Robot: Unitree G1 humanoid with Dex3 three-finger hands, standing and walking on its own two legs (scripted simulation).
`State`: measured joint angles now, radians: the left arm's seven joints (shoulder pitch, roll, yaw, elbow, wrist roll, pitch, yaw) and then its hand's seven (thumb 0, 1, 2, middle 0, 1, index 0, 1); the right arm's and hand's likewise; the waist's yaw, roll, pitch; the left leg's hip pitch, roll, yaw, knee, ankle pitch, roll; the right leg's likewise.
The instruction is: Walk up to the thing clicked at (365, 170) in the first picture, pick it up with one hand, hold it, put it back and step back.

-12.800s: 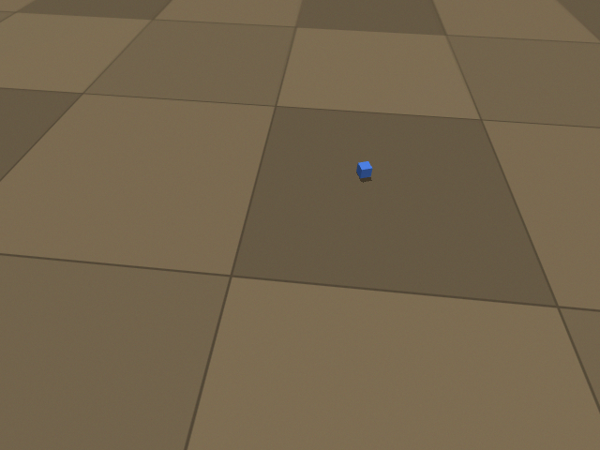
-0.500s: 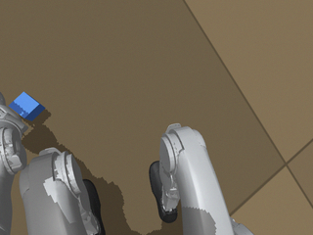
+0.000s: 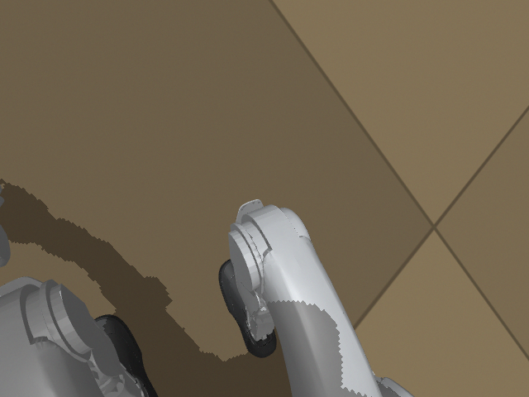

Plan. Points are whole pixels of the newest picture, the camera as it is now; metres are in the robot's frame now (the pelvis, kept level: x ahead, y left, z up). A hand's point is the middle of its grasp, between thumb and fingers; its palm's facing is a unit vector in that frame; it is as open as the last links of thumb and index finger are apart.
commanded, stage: rest palm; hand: left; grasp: from above
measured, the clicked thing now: out of the picture +0.43 +0.32 -0.29
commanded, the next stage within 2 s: close in 0.80 s
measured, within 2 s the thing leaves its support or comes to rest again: neither
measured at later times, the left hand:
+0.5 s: hand out of the picture +0.45 +0.30 -0.26, palm faces -0.25 -0.36 -0.90, open 14.1 cm
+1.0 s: hand out of the picture +0.43 +0.32 -0.27, palm faces -0.30 -0.36 -0.89, open 13.9 cm
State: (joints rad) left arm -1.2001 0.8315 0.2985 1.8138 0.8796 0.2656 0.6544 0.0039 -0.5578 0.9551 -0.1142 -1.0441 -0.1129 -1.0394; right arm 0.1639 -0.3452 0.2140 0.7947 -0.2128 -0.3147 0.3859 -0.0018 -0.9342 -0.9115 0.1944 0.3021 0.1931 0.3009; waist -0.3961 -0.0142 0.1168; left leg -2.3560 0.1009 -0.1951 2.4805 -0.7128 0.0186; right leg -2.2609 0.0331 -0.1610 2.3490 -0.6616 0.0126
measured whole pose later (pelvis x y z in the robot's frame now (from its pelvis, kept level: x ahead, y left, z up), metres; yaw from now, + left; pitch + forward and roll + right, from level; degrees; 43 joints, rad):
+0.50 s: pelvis +0.00 +0.01 -0.01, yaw -2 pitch +28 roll -14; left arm -1.23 0.93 0.29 1.90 0.91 0.15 0.79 0.00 -0.55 0.96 -0.12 -1.04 -0.12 -1.04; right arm 0.09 -0.37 0.28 0.74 -0.27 -0.42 0.42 0.00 -0.93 -0.91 0.19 0.30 0.19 0.30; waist -0.42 -0.12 0.20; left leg -2.34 0.08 -0.25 2.53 -0.73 0.02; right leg -2.21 0.03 -0.21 2.36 -0.67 0.02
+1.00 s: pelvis -0.01 +0.01 -0.01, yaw -3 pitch +26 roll -15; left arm -1.19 0.98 0.22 1.86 0.86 0.14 0.72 0.00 -0.52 0.94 -0.12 -1.05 -0.12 -1.05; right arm 0.11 -0.37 0.32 0.73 -0.24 -0.43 0.40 0.01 -0.95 -0.91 0.19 0.30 0.19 0.30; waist -0.41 -0.15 0.24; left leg -2.33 0.08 -0.27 2.53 -0.70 0.02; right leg -2.19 0.04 -0.22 2.34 -0.64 0.03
